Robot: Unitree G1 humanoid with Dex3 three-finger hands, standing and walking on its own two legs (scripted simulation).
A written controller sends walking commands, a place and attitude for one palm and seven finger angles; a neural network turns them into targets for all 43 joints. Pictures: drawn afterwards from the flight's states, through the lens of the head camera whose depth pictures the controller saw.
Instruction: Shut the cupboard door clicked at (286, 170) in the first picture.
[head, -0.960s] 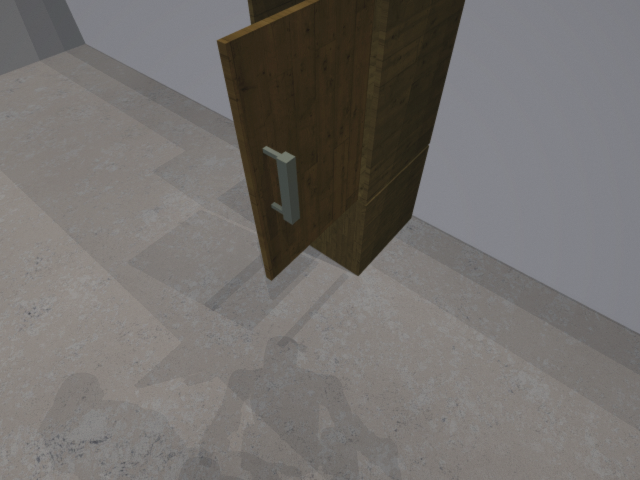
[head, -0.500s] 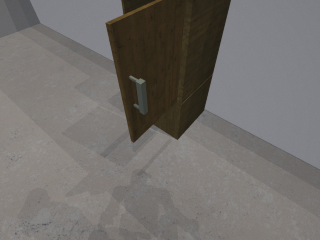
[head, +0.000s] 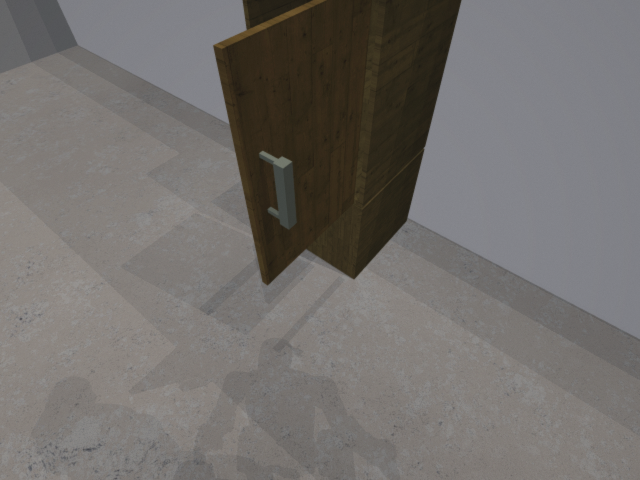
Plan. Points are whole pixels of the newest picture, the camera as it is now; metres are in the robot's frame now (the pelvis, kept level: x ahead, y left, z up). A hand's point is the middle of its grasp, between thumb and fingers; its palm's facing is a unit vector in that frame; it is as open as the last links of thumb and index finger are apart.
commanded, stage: look at it before walking up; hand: left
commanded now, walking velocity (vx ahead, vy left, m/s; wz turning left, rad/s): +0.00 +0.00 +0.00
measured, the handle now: (277, 190) +0.62 +0.12 -0.04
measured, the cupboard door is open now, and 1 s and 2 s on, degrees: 90 90 90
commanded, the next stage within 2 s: walk around to get in front in 0.18 s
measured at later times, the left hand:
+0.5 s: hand out of the picture +0.04 +0.22 -0.17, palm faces -0.04 -0.96 -0.27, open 7.4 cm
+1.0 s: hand out of the picture +0.07 +0.14 -0.16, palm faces -0.25 -0.92 -0.30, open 7.4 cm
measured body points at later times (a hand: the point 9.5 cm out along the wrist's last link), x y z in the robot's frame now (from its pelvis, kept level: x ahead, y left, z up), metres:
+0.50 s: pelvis -0.01 +0.01 -0.01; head +0.02 +0.00 +0.44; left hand +0.05 +0.27 -0.15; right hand +0.02 -0.25 -0.16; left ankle -0.03 +0.13 -0.75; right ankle -0.02 -0.08 -0.75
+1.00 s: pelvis -0.02 -0.05 -0.01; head +0.04 -0.10 +0.44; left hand +0.08 +0.18 -0.14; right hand +0.00 -0.32 -0.17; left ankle +0.00 +0.13 -0.66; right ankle -0.04 -0.09 -0.75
